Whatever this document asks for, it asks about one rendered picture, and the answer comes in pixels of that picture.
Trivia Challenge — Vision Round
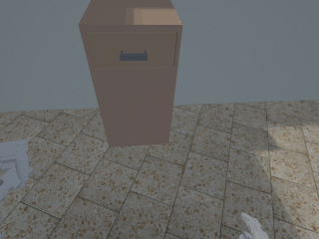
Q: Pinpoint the cabinet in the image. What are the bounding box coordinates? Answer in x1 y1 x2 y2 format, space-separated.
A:
78 0 183 147

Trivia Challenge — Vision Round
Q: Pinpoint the handle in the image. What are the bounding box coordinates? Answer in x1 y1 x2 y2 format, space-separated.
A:
120 50 148 61

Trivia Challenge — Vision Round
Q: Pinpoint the drawer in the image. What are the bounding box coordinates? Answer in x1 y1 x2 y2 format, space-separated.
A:
86 32 177 69

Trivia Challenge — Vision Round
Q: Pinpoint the left robot hand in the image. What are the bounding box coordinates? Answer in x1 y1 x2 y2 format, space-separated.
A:
0 139 33 202

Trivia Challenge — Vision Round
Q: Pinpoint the right robot hand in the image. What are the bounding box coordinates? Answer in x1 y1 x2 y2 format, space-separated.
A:
239 212 270 239

